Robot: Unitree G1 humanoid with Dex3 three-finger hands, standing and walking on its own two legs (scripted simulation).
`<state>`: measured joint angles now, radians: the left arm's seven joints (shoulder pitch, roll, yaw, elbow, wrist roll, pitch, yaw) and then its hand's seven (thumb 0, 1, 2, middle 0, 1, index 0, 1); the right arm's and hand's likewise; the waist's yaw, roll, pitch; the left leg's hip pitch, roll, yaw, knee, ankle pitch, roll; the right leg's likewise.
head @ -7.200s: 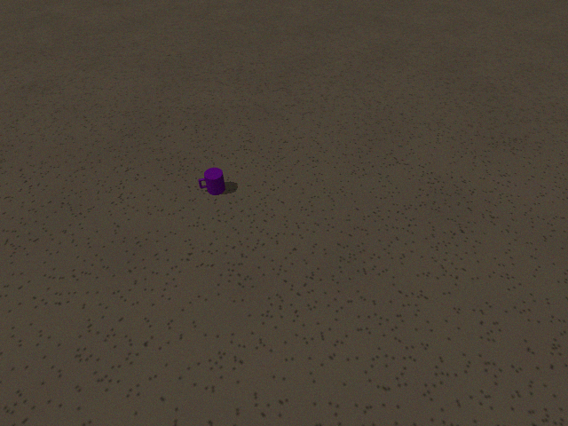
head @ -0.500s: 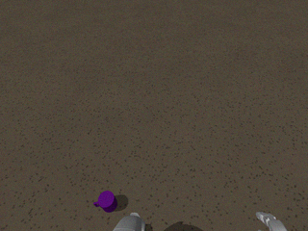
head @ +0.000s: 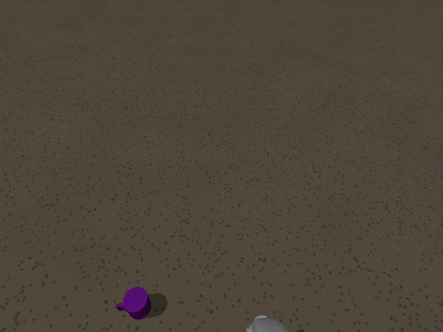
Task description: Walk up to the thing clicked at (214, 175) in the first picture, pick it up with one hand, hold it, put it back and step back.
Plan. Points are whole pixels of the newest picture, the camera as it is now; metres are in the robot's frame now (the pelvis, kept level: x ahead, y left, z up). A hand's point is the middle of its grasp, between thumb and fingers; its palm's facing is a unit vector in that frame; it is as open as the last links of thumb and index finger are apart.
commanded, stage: walk up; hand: left
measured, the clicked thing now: (133, 304) +0.38 +0.32 -0.72
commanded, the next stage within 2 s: stand in 1.42 s
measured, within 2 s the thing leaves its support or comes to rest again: neither
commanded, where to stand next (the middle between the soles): +0.03 +0.00 m, yaw -2 degrees
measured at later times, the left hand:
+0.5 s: hand out of the picture +0.08 +0.30 -0.16, palm faces +0.08 -0.89 -0.45, open 7.4 cm
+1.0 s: hand out of the picture -0.01 +0.26 -0.17, palm faces -0.06 -0.94 -0.35, open 7.4 cm
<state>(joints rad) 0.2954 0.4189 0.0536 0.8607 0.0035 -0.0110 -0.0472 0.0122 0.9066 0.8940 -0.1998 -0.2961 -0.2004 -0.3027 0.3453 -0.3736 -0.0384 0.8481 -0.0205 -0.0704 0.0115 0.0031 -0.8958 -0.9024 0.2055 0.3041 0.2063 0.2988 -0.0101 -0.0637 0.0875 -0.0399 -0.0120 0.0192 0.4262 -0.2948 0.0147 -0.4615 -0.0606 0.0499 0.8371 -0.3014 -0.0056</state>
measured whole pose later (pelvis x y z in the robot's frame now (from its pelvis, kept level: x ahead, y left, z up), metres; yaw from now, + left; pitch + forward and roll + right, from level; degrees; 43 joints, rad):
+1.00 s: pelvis -0.09 +0.01 -0.02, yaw -1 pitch -4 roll +0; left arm 0.18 0.34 0.00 0.98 0.01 -0.01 0.00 0.01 0.90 0.89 -0.20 -0.30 -0.20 -0.30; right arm 0.17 -0.37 -0.02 0.91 -0.01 -0.01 0.00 0.00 -0.90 -0.90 0.20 0.30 0.20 0.30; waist -0.01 0.02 0.10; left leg -0.28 0.02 0.04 0.66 -0.30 0.02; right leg -0.23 0.02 0.03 0.65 -0.36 0.00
